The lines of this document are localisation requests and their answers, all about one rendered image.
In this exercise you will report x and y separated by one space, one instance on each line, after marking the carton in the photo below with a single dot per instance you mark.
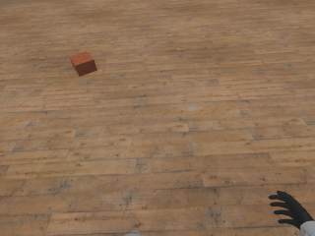
83 63

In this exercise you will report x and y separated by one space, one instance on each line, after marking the right robot hand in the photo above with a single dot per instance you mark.
295 210

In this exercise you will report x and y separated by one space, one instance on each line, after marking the robot right forearm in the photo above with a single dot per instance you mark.
308 228

